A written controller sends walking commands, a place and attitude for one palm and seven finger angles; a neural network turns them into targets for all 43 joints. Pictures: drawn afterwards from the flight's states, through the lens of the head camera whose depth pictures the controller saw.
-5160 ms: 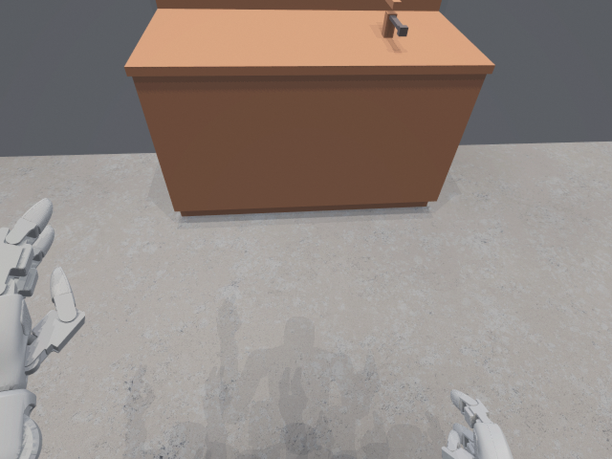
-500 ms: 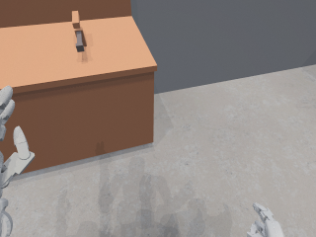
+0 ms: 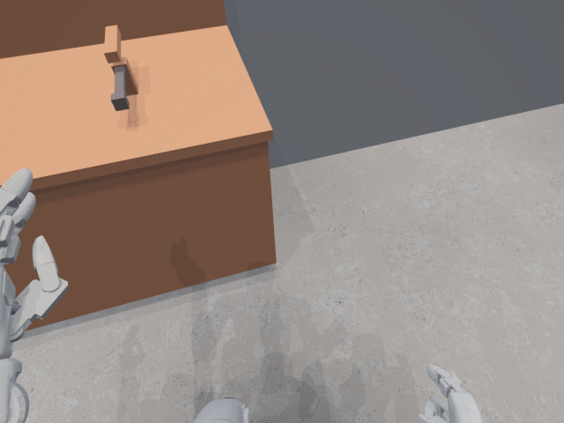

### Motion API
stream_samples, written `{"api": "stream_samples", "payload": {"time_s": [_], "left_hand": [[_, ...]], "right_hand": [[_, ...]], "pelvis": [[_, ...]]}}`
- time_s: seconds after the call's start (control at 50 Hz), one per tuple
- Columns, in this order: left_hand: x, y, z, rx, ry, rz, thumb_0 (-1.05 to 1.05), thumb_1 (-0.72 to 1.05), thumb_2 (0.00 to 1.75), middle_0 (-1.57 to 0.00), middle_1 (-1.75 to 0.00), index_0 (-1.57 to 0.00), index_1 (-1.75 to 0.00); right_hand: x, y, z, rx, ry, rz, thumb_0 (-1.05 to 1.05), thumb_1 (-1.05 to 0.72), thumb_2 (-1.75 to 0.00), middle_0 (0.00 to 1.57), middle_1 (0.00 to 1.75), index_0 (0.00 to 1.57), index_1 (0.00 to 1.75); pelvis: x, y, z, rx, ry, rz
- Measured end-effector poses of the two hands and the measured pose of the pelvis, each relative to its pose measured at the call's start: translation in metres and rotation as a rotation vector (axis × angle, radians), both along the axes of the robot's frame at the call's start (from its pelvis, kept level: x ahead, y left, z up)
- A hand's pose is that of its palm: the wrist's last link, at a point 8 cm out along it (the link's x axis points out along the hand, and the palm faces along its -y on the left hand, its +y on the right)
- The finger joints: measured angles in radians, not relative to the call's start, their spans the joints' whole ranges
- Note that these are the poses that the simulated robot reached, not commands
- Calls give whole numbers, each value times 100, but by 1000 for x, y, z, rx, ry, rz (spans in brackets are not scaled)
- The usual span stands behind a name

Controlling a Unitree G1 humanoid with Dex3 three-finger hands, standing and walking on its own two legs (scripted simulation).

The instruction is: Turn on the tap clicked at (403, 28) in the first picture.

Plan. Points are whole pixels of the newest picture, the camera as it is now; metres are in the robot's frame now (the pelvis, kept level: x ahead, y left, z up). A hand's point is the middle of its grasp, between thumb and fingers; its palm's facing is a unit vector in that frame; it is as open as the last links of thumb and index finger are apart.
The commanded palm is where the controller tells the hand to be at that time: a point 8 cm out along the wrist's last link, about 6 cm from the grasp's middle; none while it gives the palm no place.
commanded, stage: take the last steps up to it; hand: left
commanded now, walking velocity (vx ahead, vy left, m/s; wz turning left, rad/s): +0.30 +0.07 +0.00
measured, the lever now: (120, 101) +0.71 +0.40 +0.04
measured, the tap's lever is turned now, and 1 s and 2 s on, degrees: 0 0 0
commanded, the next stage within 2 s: come to a stop and stand still in 1.18 s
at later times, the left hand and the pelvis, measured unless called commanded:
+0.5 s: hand (99, 197) +0.33 +0.24 +0.17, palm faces +0.40 -0.78 -0.47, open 7.4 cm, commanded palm +0.28 +0.28 +0.18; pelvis +0.11 +0.00 -0.02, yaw -1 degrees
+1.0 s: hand (113, 133) +0.43 +0.25 +0.18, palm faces +0.37 -0.84 -0.41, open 7.4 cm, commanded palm +0.38 +0.30 +0.18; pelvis +0.21 +0.02 +0.00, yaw -1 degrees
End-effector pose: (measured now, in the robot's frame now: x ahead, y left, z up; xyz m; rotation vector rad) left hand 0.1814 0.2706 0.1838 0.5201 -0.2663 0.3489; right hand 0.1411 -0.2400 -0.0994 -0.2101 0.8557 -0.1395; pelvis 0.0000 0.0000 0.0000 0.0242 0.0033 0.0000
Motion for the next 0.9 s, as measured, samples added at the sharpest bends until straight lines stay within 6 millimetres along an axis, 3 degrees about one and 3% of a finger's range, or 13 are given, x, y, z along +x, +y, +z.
{"api": "stream_samples", "payload": {"time_s": [0.14, 0.24, 0.32, 0.4, 0.48, 0.54, 0.66, 0.74, 0.82, 0.9], "left_hand": [[35, 19, 3, 13, -92, -49, 1, 88, 90, -21, -30, -22, -31], [69, 34, 3, -6, -122, -38, 1, 89, 90, -21, -30, -21, -30], [84, 25, 10, -9, -100, -58, 2, 89, 90, -20, -30, -21, -30], [93, 12, 13, 24, -60, -66, 2, 89, 90, -20, -30, -21, -30], [105, 4, 6, 77, -44, -22, 1, 89, 90, -21, -30, -21, -30], [118, 2, -3, 24, -40, 8, 1, 89, 90, -21, -30, -21, -30], [143, 2, -6, -25, -13, -7, 1, 89, 90, -21, -30, -21, -30], [158, 11, -2, -14, -47, -39, 1, 89, 90, -21, -30, -22, -30], [178, 28, -2, -4, -112, -46, 1, 89, 90, -21, -30, -22, -31], [201, 37, 3, -16, -111, -27, 1, 89, 90, -21, -30, -21, -30]], "right_hand": [[44, -7, 23, -112, -97, -40, 1, -90, -90, 20, 30, 20, 30], [71, 18, 27, -52, -148, -58, 1, -90, -90, 20, 30, 20, 30], [84, 40, 26, 25, -150, -36, 1, -90, -90, 20, 30, 20, 30], [94, 49, 15, 81, -125, -15, 1, -90, -90, 20, 30, 20, 30], [108, 40, -10, 104, -89, 6, 1, -90, -90, 21, 30, 20, 30], [117, 26, -21, 78, -29, 25, 1, -90, -90, 21, 30, 20, 30], [138, -1, 1, -15, 2, -6, 1, -90, -90, 20, 30, 20, 30], [158, -7, 19, -89, -44, -23, 1, -90, -90, 20, 30, 20, 30], [182, 0, 25, -115, -100, -56, 1, -90, -90, 20, 30, 20, 30], [203, 22, 29, -51, -127, -43, 1, -90, -90, 20, 30, 20, 30]], "pelvis": [[39, 20, -11, -16, -14, -20], [58, 24, -9, -18, -15, -23], [74, 22, -2, -31, 1, -32], [91, 14, 0, -35, 3, -34], [110, 0, -14, -24, -11, -20], [118, -2, -16, -29, -21, -12], [141, 1, -3, -14, -8, -5], [160, 11, -4, -22, -11, -7], [179, 22, -12, -19, -24, -24], [193, 24, -5, -42, -10, -15]]}}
